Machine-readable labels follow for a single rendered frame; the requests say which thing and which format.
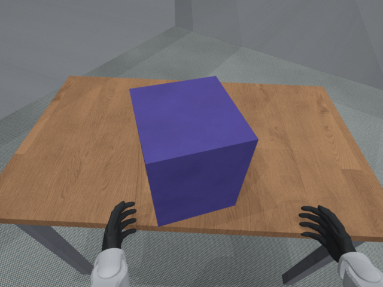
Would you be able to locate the left robot hand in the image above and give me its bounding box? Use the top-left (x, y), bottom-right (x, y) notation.
top-left (102, 201), bottom-right (136, 251)

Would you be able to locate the carton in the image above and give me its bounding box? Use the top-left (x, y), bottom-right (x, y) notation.
top-left (129, 76), bottom-right (259, 227)

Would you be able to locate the right robot hand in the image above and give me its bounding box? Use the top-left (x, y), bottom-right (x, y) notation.
top-left (299, 205), bottom-right (356, 263)

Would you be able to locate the table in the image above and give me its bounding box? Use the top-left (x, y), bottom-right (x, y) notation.
top-left (0, 76), bottom-right (383, 285)

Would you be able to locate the left robot forearm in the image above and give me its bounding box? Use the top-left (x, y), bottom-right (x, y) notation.
top-left (90, 248), bottom-right (130, 287)

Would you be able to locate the right robot forearm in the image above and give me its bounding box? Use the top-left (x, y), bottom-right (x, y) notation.
top-left (338, 252), bottom-right (383, 287)

